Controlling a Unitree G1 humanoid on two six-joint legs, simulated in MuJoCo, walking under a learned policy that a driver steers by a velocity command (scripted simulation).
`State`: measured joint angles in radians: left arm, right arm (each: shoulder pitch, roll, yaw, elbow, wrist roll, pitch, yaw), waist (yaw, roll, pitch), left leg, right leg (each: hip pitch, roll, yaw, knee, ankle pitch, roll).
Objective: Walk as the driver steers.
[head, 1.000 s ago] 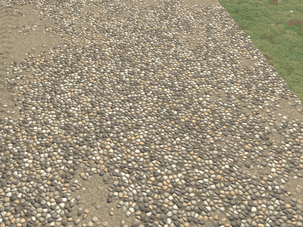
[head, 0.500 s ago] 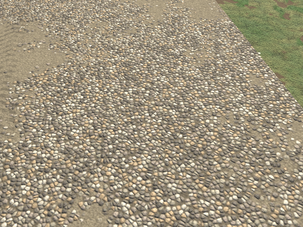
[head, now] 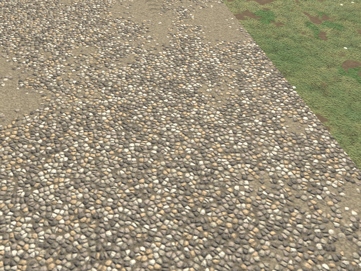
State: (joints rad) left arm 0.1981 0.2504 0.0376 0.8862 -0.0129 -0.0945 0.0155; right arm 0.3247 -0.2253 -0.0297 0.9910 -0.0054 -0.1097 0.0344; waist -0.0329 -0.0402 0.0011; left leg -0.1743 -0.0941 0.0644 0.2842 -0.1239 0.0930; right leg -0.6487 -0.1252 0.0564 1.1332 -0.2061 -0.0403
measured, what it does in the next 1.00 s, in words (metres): walks ahead, turning left: right foot, then left foot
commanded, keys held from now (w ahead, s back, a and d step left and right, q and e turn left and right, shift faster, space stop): w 0.12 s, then w+q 0.82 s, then w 0.06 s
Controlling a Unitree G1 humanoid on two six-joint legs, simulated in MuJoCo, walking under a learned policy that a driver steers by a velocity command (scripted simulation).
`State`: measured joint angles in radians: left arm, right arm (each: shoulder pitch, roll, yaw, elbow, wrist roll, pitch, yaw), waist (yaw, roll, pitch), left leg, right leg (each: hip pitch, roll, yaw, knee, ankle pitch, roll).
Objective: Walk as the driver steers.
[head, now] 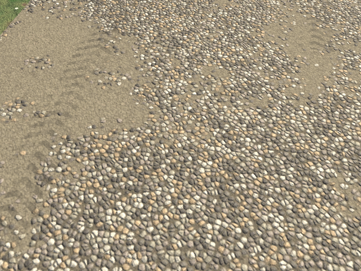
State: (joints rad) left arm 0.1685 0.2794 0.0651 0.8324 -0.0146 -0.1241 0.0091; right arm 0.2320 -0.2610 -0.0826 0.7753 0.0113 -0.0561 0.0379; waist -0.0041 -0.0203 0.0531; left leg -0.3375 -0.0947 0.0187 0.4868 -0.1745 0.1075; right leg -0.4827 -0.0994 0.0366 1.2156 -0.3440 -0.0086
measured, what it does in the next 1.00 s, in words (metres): walks ahead: right foot, then left foot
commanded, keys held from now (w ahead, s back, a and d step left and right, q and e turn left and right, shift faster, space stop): w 0.74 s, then w+e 0.10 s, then e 0.16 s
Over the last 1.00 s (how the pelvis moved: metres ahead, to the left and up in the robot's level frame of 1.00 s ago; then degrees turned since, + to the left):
0.50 0.06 -0.01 27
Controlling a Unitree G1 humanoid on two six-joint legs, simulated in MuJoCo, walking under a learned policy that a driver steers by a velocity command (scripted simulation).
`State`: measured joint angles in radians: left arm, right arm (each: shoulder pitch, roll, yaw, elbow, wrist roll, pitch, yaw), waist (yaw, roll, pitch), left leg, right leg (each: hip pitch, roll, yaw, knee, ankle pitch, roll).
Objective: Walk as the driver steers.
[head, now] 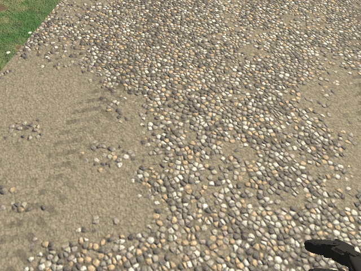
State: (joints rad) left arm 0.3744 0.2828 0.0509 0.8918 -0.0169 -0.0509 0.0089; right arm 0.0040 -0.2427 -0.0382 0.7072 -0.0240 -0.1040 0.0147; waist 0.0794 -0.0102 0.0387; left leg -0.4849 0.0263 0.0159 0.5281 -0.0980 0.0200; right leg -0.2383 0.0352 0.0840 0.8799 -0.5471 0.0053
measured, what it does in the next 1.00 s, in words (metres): steps on the spot, turning right: right foot, then left foot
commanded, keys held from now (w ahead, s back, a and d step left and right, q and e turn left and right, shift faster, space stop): e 1.00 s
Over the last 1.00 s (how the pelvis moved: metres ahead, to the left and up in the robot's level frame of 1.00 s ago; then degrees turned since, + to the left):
0.54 0.00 -0.01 -1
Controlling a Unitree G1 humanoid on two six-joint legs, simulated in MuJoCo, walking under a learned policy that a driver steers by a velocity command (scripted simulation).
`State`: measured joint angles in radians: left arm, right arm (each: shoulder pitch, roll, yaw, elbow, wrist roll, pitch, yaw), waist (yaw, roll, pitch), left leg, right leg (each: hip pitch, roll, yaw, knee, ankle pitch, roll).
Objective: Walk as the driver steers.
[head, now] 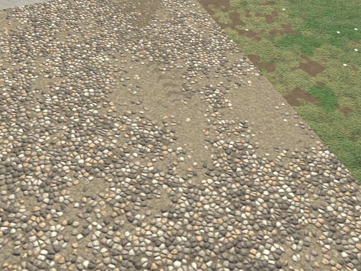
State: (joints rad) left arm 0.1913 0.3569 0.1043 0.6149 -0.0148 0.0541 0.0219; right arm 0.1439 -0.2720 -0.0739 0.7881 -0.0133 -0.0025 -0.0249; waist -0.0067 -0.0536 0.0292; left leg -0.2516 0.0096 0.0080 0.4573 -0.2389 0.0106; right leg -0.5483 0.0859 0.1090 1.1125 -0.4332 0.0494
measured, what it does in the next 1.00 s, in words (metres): steps on the spot: right foot, then left foot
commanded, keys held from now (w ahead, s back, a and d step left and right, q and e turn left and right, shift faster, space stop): e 0.14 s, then no key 0.86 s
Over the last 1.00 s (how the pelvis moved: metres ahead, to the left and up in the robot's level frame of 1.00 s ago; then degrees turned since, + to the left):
0.10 -0.01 0.02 -35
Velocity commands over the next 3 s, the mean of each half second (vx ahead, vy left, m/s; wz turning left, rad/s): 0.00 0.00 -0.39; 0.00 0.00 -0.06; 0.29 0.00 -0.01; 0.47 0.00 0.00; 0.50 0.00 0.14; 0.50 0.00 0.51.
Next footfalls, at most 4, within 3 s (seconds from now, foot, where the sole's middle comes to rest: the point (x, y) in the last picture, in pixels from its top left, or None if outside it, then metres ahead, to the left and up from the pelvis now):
0.26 right None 0.02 -0.16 -0.78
0.62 left None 0.05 0.08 -0.78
1.68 left None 0.44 0.00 -0.78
2.26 right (247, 217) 0.68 -0.29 -0.78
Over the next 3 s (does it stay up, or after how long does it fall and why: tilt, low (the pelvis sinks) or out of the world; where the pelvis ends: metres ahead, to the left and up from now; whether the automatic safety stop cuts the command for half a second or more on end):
stays up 0.94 -0.13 0.00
